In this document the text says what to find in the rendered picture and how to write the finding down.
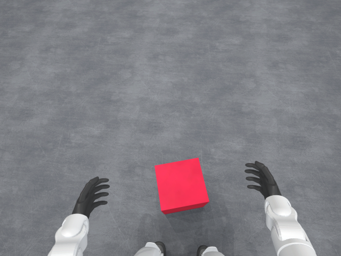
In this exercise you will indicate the robot shin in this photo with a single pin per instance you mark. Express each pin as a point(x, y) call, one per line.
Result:
point(210, 249)
point(150, 244)

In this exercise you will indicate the right robot hand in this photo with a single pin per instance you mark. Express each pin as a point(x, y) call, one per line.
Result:
point(268, 186)

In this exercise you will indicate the left robot shin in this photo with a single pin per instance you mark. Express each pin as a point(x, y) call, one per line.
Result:
point(150, 244)

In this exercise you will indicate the left robot hand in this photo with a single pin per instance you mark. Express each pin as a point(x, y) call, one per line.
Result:
point(85, 203)

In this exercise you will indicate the right robot shin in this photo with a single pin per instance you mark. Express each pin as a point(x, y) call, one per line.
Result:
point(210, 249)

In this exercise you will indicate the left robot forearm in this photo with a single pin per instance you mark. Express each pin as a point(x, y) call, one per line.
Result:
point(71, 237)

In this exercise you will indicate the carton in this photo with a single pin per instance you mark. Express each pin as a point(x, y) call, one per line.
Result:
point(181, 186)

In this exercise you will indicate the right robot forearm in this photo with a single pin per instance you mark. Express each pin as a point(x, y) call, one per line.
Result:
point(288, 236)

